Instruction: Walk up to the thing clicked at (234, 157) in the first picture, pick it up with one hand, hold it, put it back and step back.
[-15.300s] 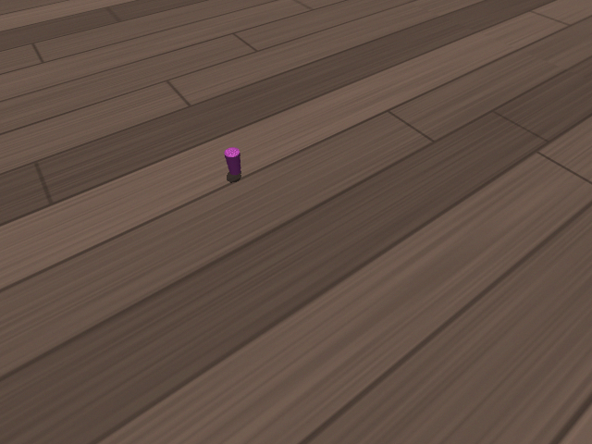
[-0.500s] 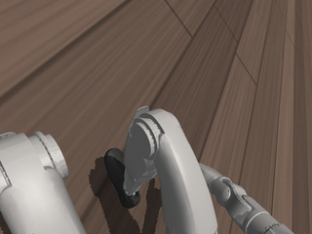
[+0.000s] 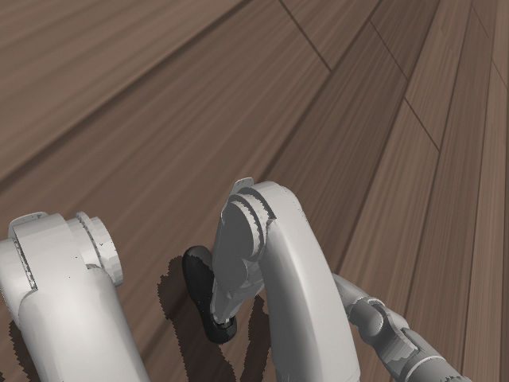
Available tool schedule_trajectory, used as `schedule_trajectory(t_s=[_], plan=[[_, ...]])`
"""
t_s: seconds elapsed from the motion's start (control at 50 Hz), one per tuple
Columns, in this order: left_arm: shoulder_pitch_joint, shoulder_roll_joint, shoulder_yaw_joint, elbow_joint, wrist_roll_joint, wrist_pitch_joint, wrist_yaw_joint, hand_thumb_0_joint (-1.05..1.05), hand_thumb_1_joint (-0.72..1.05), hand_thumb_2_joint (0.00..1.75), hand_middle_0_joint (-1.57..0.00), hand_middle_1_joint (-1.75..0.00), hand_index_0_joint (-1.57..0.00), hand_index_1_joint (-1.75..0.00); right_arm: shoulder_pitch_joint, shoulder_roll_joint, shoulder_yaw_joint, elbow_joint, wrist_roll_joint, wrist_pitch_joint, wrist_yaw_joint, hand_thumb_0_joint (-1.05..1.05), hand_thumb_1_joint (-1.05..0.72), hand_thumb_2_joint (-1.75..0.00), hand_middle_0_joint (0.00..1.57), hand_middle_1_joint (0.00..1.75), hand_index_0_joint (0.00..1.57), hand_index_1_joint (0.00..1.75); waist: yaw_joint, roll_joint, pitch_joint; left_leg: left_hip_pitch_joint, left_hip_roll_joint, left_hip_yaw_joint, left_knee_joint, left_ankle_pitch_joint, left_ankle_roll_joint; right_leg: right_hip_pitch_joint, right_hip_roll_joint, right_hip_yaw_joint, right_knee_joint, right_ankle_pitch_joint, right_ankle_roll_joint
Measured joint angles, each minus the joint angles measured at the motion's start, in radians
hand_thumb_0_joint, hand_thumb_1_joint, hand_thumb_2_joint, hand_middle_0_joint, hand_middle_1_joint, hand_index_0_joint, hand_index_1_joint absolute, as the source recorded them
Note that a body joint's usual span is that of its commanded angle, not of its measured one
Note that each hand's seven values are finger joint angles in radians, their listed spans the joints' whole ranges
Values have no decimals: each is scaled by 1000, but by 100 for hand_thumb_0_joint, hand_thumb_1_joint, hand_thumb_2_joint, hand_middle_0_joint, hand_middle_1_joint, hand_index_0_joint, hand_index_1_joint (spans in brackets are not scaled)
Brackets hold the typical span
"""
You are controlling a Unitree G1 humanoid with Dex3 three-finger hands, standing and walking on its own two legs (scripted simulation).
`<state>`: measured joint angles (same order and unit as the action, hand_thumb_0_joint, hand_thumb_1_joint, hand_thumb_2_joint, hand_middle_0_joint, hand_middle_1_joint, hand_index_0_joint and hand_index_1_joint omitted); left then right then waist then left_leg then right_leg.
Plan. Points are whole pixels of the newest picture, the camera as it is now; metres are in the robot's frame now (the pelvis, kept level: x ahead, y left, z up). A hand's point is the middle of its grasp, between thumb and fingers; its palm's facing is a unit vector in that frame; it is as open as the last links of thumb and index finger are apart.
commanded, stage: settle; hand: left
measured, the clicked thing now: out of the picture +0.42 +0.32 -0.19
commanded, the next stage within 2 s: lift in 1.44 s
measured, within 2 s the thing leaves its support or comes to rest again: neither
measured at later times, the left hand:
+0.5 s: hand out of the picture +0.40 +0.34 -0.04, palm faces +0.39 -0.92 -0.02, open 10.2 cm
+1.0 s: hand out of the picture +0.40 +0.33 +0.02, palm faces +0.41 -0.91 -0.01, open 10.2 cm
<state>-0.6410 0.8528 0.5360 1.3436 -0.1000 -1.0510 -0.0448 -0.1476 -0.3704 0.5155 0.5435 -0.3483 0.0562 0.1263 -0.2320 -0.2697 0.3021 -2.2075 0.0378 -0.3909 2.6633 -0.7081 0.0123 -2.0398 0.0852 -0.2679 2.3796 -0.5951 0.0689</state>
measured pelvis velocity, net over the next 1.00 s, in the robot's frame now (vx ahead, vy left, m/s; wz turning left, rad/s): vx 0.03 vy -0.02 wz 0.17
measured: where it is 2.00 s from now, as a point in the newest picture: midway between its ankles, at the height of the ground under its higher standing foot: (156, 343)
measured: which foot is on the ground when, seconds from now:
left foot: down 0.00-1.00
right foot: down 0.00-1.00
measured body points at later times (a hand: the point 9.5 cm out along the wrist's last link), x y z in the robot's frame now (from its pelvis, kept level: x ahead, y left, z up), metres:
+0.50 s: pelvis +0.01 -0.01 +0.03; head +0.19 +0.15 +0.41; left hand +0.37 +0.39 -0.04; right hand +0.21 -0.24 -0.04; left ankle +0.08 +0.12 -0.25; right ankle +0.15 -0.12 -0.25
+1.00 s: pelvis +0.03 -0.02 +0.05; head +0.22 +0.08 +0.45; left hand +0.38 +0.38 +0.03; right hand +0.23 -0.26 -0.06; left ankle +0.08 +0.12 -0.25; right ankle +0.15 -0.12 -0.25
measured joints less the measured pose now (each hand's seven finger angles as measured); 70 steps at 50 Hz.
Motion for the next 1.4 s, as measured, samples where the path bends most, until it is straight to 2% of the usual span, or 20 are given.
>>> schedule_trajectory(t_s=[0.16,0.32,0.48,0.66,0.84,0.96,1.2,1.4], plan=[[36,-82,-31,-141,-29,99,-39,6,-34,105,-80,-104,-65,-105,43,7,-78,13,54,4,5,0,-89,-90,20,30,21,30,26,54,-76,-14,0,39,-34,11,2,-19,-16,25,-7,-8,-8],[59,-168,-64,-300,-28,206,-72,5,-36,107,-81,-104,-66,-105,95,26,-177,29,117,3,1,0,-89,-90,20,30,21,30,60,106,-170,-36,-2,90,-83,20,3,-51,-37,58,-18,-23,-16],[75,-227,-88,-392,-48,308,-102,5,-36,108,-81,-103,-67,-104,137,46,-261,41,175,11,-11,1,-89,-90,20,30,21,30,85,164,-246,-53,-5,139,-134,21,1,-81,-57,93,-31,-44,-25],[97,-292,-72,-456,-65,381,-136,5,-36,108,-81,-103,-67,-104,167,62,-327,61,225,21,-32,1,-89,-90,20,30,21,30,106,207,-297,-52,-6,186,-186,15,-8,-105,-73,130,-42,-66,-33],[78,-332,-56,-465,-91,410,-185,5,-37,108,-82,-103,-67,-104,178,64,-375,87,250,12,-49,1,-89,-90,20,30,21,30,121,238,-332,-37,-7,216,-233,8,-24,-115,-84,153,-54,-84,-48],[60,-360,-40,-469,-96,429,-205,5,-37,108,-82,-103,-67,-104,188,61,-405,96,258,4,-58,1,-89,-90,20,30,21,30,127,249,-352,-26,-4,229,-253,4,-31,-118,-86,163,-60,-89,-56],[71,-405,-36,-503,-69,454,-198,5,-37,109,-82,-103,-67,-104,208,71,-448,105,271,-6,-70,1,-90,-90,20,30,21,30,138,250,-382,-3,-3,253,-300,14,-26,-101,-89,181,-94,-86,-56],[65,-421,-50,-503,-69,458,-192,5,-37,109,-82,-103,-67,-104,219,80,-463,118,276,-21,-76,1,-90,-90,20,30,21,30,144,253,-400,23,-5,270,-340,22,-21,-77,-94,194,-125,-84,-54]])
